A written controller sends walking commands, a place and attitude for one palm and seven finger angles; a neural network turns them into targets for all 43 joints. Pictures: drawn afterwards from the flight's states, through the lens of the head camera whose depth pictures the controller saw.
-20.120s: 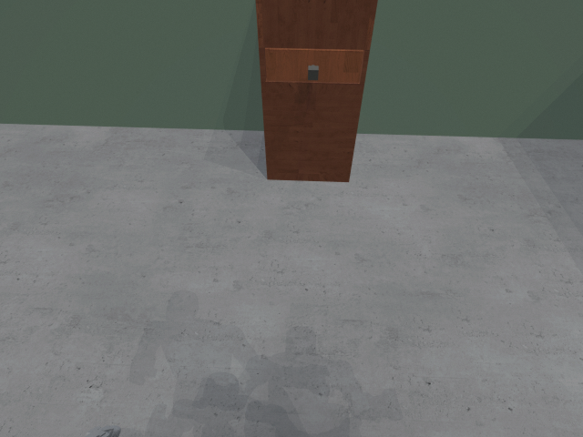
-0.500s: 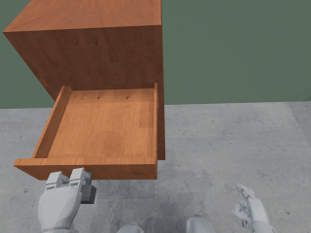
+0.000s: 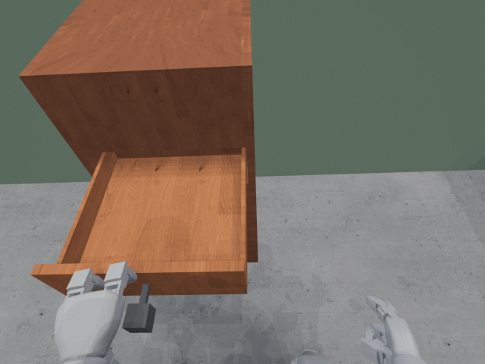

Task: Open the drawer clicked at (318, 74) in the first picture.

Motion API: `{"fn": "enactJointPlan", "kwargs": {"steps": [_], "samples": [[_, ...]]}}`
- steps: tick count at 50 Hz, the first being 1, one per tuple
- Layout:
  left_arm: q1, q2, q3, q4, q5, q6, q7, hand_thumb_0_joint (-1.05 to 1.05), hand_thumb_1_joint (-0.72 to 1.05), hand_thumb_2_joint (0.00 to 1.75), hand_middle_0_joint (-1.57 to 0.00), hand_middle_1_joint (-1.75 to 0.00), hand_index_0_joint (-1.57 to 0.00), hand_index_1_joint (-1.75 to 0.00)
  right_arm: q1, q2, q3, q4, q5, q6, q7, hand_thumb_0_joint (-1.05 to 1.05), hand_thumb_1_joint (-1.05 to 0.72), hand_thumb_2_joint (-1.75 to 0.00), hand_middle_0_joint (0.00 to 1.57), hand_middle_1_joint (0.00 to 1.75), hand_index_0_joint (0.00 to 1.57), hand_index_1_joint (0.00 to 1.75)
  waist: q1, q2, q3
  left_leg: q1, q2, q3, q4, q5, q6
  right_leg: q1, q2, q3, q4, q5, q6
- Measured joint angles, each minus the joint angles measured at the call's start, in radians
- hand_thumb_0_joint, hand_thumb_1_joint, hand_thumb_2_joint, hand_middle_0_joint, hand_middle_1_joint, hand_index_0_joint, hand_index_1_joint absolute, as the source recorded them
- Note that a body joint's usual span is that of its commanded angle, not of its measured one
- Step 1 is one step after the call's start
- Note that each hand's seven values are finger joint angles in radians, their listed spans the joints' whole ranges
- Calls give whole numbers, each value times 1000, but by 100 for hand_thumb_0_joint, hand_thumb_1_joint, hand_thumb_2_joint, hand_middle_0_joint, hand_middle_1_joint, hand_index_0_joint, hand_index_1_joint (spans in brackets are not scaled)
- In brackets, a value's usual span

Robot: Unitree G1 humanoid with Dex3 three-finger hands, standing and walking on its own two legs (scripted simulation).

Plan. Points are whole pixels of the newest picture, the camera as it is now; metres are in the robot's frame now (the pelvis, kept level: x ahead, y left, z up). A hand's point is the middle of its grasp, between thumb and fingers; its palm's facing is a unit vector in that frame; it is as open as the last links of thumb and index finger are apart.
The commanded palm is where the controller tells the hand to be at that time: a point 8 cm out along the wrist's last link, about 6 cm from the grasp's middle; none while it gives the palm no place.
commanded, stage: lift the hand off the handle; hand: left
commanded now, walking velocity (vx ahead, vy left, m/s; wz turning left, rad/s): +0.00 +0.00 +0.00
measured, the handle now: (142, 306) +0.23 +0.22 -0.10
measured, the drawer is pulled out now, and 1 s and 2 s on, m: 0.30 0.30 0.30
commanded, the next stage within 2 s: draw the hand back to the body in 1.10 s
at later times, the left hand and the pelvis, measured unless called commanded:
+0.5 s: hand (100, 310) +0.19 +0.24 +0.02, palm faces +0.01 -0.09 -1.00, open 13.8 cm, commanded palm +0.16 +0.23 +0.08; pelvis +0.00 +0.00 +0.02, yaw +0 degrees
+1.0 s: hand (91, 303) +0.19 +0.23 +0.06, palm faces +0.04 -0.10 -0.99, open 13.8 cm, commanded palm +0.16 +0.23 +0.11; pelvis +0.01 +0.00 +0.03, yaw -1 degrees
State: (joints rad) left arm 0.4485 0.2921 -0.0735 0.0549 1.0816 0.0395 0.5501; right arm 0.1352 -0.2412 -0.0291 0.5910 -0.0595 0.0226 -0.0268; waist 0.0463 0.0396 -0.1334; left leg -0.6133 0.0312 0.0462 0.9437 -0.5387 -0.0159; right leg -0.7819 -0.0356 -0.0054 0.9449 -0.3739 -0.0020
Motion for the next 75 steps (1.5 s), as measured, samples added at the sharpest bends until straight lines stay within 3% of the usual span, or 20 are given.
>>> {"fn": "enactJointPlan", "kwargs": {"steps": [16,28,53,65,70,75], "samples": [[21,6,-9,-63,-8,4,-35,0,-48,30,-32,-120,-32,-120,-9,6,5,-2,4,4,10,1,-91,-90,20,30,20,30,15,7,19,89,-3,7,-75,28,3,87,1,5,-68,24,4],[-16,18,-7,-82,-28,15,-103,0,-48,30,-32,-120,-32,-120,-14,11,13,13,11,-2,-2,1,-91,-90,20,30,20,30,23,9,42,167,-5,5,-151,60,4,166,1,2,-139,50,5],[55,38,-9,-228,-42,26,-175,0,-48,30,-32,-120,-32,-120,-18,11,13,20,15,-4,21,1,-91,-90,20,30,20,30,48,26,69,304,-4,10,-274,106,2,297,7,3,-245,85,5],[29,44,-5,-204,-23,-16,-181,0,-49,30,-32,-120,-32,-120,-23,13,10,28,7,-9,15,1,-91,-90,20,30,20,30,62,22,85,314,-5,7,-288,120,0,308,6,1,-261,98,3],[0,54,14,-219,-41,9,-187,0,-49,30,-32,-120,-33,-120,-23,14,8,44,14,-6,7,1,-91,-90,20,30,20,30,58,31,87,336,-5,7,-309,130,1,331,7,0,-282,108,3],[12,63,27,-262,-69,42,-233,0,-48,30,-32,-120,-32,-120,-22,10,17,48,23,-1,9,1,-91,-90,20,30,20,30,53,37,90,376,-7,12,-351,148,2,367,7,4,-316,122,5]]}}
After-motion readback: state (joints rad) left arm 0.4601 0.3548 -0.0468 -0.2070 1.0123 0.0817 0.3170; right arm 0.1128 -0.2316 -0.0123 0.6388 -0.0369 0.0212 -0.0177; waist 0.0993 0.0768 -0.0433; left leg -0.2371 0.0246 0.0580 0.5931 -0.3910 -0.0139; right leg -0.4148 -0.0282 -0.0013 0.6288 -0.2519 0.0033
